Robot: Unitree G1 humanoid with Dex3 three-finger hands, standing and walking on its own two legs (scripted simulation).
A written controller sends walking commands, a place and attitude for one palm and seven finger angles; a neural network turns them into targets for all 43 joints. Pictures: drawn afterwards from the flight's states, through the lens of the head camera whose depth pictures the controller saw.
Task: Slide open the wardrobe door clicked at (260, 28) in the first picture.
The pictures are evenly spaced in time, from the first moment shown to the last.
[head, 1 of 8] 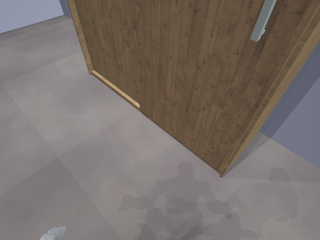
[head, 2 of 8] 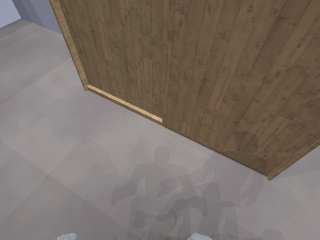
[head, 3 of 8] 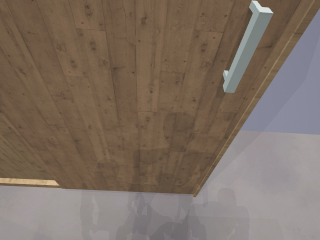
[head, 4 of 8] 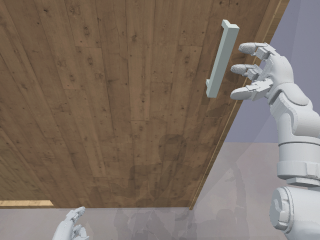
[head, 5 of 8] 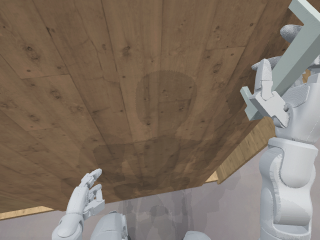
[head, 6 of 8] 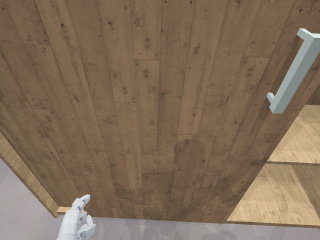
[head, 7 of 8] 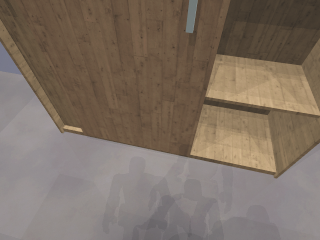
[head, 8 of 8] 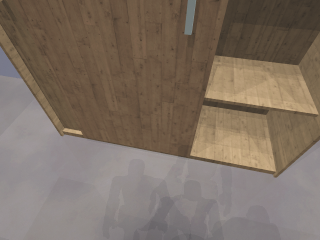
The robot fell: no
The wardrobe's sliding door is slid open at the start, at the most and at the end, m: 0.00 0.58 0.58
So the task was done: yes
